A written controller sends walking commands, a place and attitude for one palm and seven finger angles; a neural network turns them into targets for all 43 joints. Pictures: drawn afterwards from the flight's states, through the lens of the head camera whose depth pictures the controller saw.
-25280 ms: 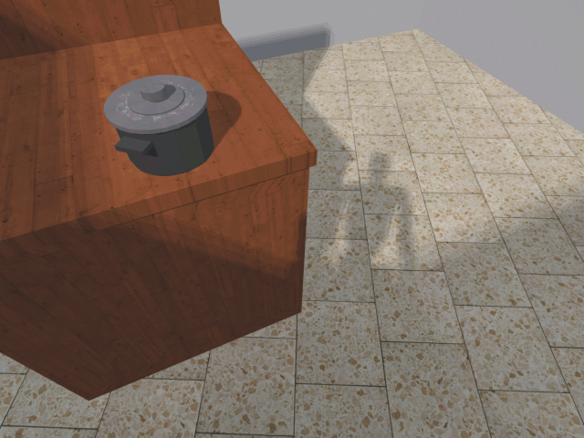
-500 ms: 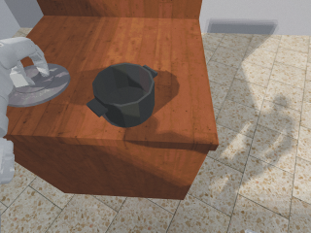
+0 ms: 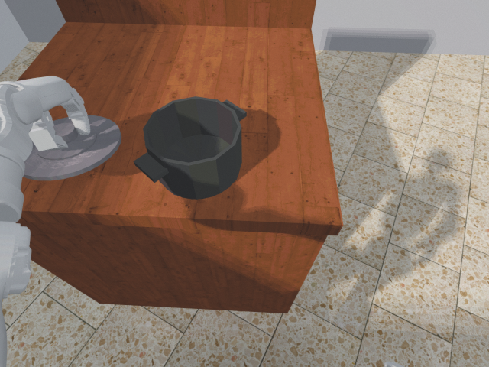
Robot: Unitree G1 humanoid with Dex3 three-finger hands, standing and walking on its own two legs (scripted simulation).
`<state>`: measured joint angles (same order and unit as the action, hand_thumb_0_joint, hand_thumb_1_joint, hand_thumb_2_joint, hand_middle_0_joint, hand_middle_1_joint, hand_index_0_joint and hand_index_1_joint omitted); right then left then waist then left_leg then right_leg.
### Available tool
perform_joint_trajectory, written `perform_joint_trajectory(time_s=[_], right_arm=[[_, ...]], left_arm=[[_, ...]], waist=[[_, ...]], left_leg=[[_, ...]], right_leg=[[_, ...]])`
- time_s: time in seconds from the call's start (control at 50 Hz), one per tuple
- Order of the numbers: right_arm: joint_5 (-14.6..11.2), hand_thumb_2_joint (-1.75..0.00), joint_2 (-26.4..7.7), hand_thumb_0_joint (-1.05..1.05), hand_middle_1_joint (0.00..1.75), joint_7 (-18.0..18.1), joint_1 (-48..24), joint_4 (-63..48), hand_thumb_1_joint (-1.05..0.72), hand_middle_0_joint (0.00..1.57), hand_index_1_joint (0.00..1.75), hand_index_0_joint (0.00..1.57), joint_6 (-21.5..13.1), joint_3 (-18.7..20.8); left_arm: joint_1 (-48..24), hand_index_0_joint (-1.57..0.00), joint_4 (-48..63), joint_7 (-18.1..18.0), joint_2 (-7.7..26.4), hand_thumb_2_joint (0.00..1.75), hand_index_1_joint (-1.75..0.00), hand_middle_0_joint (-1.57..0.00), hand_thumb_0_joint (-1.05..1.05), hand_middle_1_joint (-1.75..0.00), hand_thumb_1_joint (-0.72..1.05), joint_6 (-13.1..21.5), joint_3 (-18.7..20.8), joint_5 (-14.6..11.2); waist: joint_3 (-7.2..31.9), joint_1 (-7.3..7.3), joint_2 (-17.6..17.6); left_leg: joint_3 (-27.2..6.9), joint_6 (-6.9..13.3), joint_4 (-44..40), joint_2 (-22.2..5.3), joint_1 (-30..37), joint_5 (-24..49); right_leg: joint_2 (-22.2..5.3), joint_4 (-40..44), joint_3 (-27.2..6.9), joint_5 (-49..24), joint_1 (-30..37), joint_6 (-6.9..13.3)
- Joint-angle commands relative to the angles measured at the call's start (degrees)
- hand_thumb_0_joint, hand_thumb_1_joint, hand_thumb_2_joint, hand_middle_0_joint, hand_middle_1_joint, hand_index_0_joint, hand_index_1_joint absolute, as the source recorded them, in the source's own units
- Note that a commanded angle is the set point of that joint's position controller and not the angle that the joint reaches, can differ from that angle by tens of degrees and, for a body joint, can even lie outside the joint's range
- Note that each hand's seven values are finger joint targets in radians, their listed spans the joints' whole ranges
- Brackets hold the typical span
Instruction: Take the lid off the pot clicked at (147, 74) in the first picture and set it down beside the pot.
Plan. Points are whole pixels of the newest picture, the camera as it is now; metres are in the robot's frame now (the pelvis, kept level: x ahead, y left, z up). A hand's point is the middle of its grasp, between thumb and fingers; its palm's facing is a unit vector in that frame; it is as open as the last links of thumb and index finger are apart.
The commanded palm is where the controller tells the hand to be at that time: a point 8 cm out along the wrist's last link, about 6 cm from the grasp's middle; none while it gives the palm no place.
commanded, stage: lower the lid onto the table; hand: left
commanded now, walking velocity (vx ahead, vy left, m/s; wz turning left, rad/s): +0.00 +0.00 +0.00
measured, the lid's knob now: (62, 133) +0.47 +0.30 +0.12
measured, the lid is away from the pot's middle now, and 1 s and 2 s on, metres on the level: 0.22 0.22 0.23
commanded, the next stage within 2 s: open the fingers wide in 0.74 s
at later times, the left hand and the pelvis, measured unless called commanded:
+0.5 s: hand (60, 144) +0.45 +0.30 +0.11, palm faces -0.49 -0.12 -0.87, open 6.8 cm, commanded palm +0.48 +0.30 +0.19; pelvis +0.00 +0.00 +0.00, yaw -1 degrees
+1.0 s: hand (66, 153) +0.45 +0.29 +0.09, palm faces -0.44 -0.07 -0.89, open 6.8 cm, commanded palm +0.47 +0.30 +0.17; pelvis +0.00 +0.01 -0.01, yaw -2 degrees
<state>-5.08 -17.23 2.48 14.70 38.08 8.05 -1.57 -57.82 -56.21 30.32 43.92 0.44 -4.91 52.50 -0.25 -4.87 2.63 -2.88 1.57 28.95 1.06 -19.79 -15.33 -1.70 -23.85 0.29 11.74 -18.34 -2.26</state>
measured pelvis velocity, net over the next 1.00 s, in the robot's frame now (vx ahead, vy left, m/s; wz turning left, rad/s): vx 0.00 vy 0.01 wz -0.03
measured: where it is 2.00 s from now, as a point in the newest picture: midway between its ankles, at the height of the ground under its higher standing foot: outside the picture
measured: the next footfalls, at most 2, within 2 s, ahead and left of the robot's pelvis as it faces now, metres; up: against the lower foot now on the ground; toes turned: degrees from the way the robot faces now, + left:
none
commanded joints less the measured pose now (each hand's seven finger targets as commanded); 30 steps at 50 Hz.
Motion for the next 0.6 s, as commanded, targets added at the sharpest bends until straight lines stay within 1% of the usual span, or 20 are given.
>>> perform_joint_trajectory(time_s=[0.0,0.02,0.06,0.08,0.14,0.2,0.22,0.26,0.28,0.3,0.34,0.36,0.38,0.4,0.42,0.46,0.5,0.52,0.56,0.58], right_arm=[[0.0,-0.9,-9.29,0.0,0.3,1.36,1.5,-5.2,-0.9,0.2,0.3,0.2,-1.75,3.5],[0.14,-0.9,-8.88,0.0,0.3,1.28,2.02,-5.15,-0.9,0.2,0.3,0.2,-1.96,3.51],[0.05,-0.9,-8.96,0.0,0.3,1.32,2.45,-4.49,-0.9,0.2,0.3,0.2,-1.97,3.54],[-0.04,-0.9,-9.2,0.0,0.3,1.33,2.87,-4.17,-0.9,0.2,0.3,0.2,-1.9,3.42],[0.02,-0.9,-9.53,0.0,0.3,1.32,2.63,-4.34,-0.9,0.2,0.3,0.2,-1.53,3.58],[-0.19,-0.9,-9.35,0.0,0.3,1.53,2.65,-4.38,-0.9,0.2,0.3,0.2,-1.63,3.65],[-0.11,-0.9,-9.33,0.0,0.3,1.38,3.27,-4.22,-0.9,0.2,0.3,0.2,-1.6,3.69],[-0.29,-0.9,-9.53,0.0,0.3,1.51,3.64,-3.65,-0.9,0.2,0.3,0.2,-1.36,3.5],[-0.32,-0.9,-9.39,0.0,0.3,1.57,3.54,-3.76,-0.9,0.2,0.3,0.2,-1.39,3.43],[-0.34,-0.9,-9.64,0.0,0.3,1.73,3.54,-3.66,-0.9,0.2,0.3,0.2,-1.48,3.66],[-0.17,-0.9,-9.65,0.0,0.3,1.94,4.43,-3.26,-0.9,0.2,0.3,0.2,-1.74,3.7],[-0.1,-0.9,-9.7,0.0,0.3,1.99,4.48,-3.45,-0.9,0.2,0.3,0.2,-1.88,3.67],[-0.02,-0.9,-9.57,0.0,0.3,2.17,4.51,-3.48,-0.9,0.2,0.3,0.2,-2.11,3.63],[0.11,-0.9,-9.75,0.0,0.3,2.37,4.42,-3.5,-0.9,0.2,0.3,0.2,-2.31,3.73],[0.32,-0.9,-9.61,0.0,0.3,2.33,5.15,-3.42,-0.9,0.2,0.3,0.2,-2.36,3.73],[0.12,-0.9,-9.62,0.0,0.3,2.4,5.21,-3.08,-0.9,0.2,0.3,0.2,-2.29,3.58],[-0.06,-0.9,-9.79,0.0,0.3,2.38,5.45,-2.77,-0.9,0.2,0.3,0.2,-2.39,3.8],[0.02,-0.9,-9.91,0.0,0.3,2.2,5.75,-2.61,-0.9,0.2,0.3,0.2,-2.17,3.75],[-0.16,-0.9,-9.78,0.0,0.3,2.04,5.44,-3.05,-0.9,0.2,0.3,0.2,-1.76,3.57],[-0.21,-0.9,-9.72,0.0,0.3,2.04,5.62,-2.88,-0.9,0.2,0.3,0.2,-1.83,3.65]], left_arm=[[-33.77,-0.95,14.8,-4.46,22.71,1.01,-0.96,-0.91,0.0,-1.0,0.67,1.23,7.13,0.44],[-35.41,-0.95,16.92,-4.54,22.02,1.01,-0.96,-0.91,0.0,-1.0,0.67,1.56,6.83,0.6],[-31.91,-0.95,11.75,-4.39,20.92,1.01,-0.96,-0.91,0.0,-1.0,0.67,1.42,6.57,0.38],[-31.03,-0.95,9.84,-4.31,21.64,1.01,-0.96,-0.91,0.0,-1.0,0.67,1.45,6.95,0.39],[-31.94,-0.95,10.54,-4.49,23.52,1.01,-0.96,-0.91,0.0,-1.0,0.67,1.78,8.16,0.76],[-31.19,-0.95,10.59,-4.67,21.36,1.01,-0.96,-0.91,0.0,-1.0,0.67,1.9,6.02,0.39],[-31.89,-0.95,12.08,-4.8,21.87,1.01,-0.96,-0.91,0.0,-1.0,0.67,1.99,6.71,0.6],[-30.32,-0.95,8.55,-4.79,22.25,1.01,-0.96,-0.91,0.0,-1.0,0.67,1.94,6.84,0.52],[-31.25,-0.95,8.41,-4.58,20.58,1.01,-0.96,-0.91,0.0,-1.0,0.67,1.84,5.29,0.4],[-31.51,-0.95,8.99,-4.48,19.04,1.01,-0.96,-0.91,0.0,-1.0,0.67,1.83,3.93,-0.16],[-33.23,-0.95,9.74,-4.76,20.25,1.01,-0.96,-0.91,0.0,-1.0,0.67,1.99,4.71,0.31],[-34.5,-0.95,12.15,-5.02,22.03,1.01,-0.96,-0.91,0.0,-1.0,0.67,2.28,5.86,0.49],[-34.44,-0.95,12.06,-5.18,22.21,1.01,-0.96,-0.91,0.0,-1.0,0.67,2.55,6.2,0.61],[-33.86,-0.95,12.91,-5.21,21.51,1.01,-0.96,-0.91,0.0,-1.0,0.67,2.87,5.67,0.03],[-33.38,-0.95,13.57,-5.49,23.91,1.01,-0.96,-0.91,0.0,-1.0,0.67,3.25,8.13,0.31],[-31.55,-0.95,10.32,-5.51,23.91,1.01,-0.96,-0.91,0.0,-1.0,0.67,3.51,8.34,0.38],[-30.01,-0.95,8.03,-5.31,21.42,1.01,-0.96,-0.91,0.0,-1.0,0.67,3.48,6.28,-0.01],[-29.86,-0.95,7.66,-5.57,23.37,1.01,-0.96,-0.91,0.0,-1.0,0.67,3.45,7.9,0.54],[-29.37,-0.95,6.94,-5.87,24.18,1.01,-0.96,-0.91,0.0,-1.0,0.67,3.48,8.36,1.21],[-30.14,-0.95,6.86,-5.8,22.05,1.01,-0.96,-0.91,0.0,-1.0,0.67,3.37,6.48,1.28]], waist=[[27.76,-0.48,7.16],[28.86,-0.53,6.69],[25.88,-0.78,5.42],[24.43,-0.76,4.18],[25.99,-0.58,3.54],[25.68,-1.06,6.44],[26.56,-0.95,5.58],[24.68,-1.21,4.26],[23.84,-1.55,4.63],[24.4,-1.72,6.1],[25.88,-1.84,5.32],[27.79,-1.58,6.88],[28.57,-1.62,6.7],[29.41,-1.52,9.06],[30.57,-1.25,7.04],[28.82,-1.45,5.98],[26.47,-1.64,6.33],[26.17,-1.46,4.74],[25.77,-1.28,5.15],[25.55,-1.74,5.89]], left_leg=[[0.89,2.84,-1.01,1.45,14.38,24.99],[0.32,2.69,-1.09,1.3,15.66,25.84],[0.82,2.88,-0.73,1.38,14.02,24.19],[1.26,3.0,-0.83,1.48,12.28,22.64],[1.58,3.19,-0.64,1.64,11.31,22.3],[1.49,3.05,-0.2,1.37,12.52,24.42],[1.23,2.98,-0.04,1.24,13.18,24.18],[1.62,3.14,0.01,1.31,11.47,22.44],[1.77,3.21,-0.1,1.44,11.09,21.82],[1.66,3.1,0.08,1.1,12.33,22.81],[1.64,3.29,0.57,1.14,13.0,21.8],[1.42,3.21,0.56,1.14,13.87,23.01],[1.17,3.2,0.81,1.15,14.51,24.02],[1.12,3.12,1.29,0.87,15.89,27.41],[0.62,3.08,1.72,0.85,15.9,28.41],[0.79,3.1,1.72,1.05,14.11,27.2],[1.15,3.0,1.66,0.86,13.02,26.64],[1.27,2.97,1.84,0.94,11.88,24.59],[1.38,3.0,1.94,1.26,10.78,24.72],[1.39,2.85,1.89,1.11,11.21,24.58]], right_leg=[[3.68,-0.77,3.17,-17.8,7.72,4.38],[3.91,-0.85,3.22,-17.6,7.57,4.15],[4.01,-0.66,3.35,-16.61,6.14,4.01],[4.09,-0.71,3.41,-16.78,6.39,4.02],[3.85,-1.13,3.09,-18.08,7.91,3.99],[3.79,-1.09,3.23,-18.03,6.13,4.15],[3.98,-1.23,3.15,-17.52,5.96,3.91],[4.07,-1.2,3.22,-16.88,5.3,3.88],[4.16,-1.16,3.37,-16.66,4.71,3.94],[3.93,-1.07,3.4,-16.13,3.5,4.09],[4.25,-1.29,3.32,-15.62,3.54,3.87],[4.23,-1.55,3.13,-16.35,4.26,3.94],[4.31,-1.74,3.21,-16.49,4.26,3.95],[4.13,-1.92,3.19,-17.59,3.51,4.12],[4.4,-2.34,3.08,-18.18,4.57,3.82],[4.37,-2.41,3.24,-17.75,4.02,3.81],[4.2,-2.41,3.55,-17.15,2.56,3.96],[4.35,-2.56,3.37,-16.67,2.89,3.76],[4.39,-2.84,3.29,-17.16,3.11,3.98],[4.41,-2.84,3.54,-16.57,1.95,3.98]])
